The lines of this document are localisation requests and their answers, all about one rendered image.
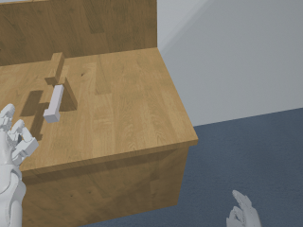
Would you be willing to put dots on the tap lever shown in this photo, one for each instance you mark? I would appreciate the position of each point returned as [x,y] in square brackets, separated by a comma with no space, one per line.
[52,114]

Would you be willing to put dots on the robot left forearm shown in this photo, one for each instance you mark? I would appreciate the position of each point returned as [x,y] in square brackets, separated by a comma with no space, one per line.
[12,191]

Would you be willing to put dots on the counter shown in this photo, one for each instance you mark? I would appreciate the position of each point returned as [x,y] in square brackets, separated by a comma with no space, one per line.
[120,147]

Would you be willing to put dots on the robot left hand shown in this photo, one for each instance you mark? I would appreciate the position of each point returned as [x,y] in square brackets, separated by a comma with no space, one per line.
[14,150]

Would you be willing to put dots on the robot right hand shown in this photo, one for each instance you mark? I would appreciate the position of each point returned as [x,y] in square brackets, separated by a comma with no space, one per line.
[247,215]

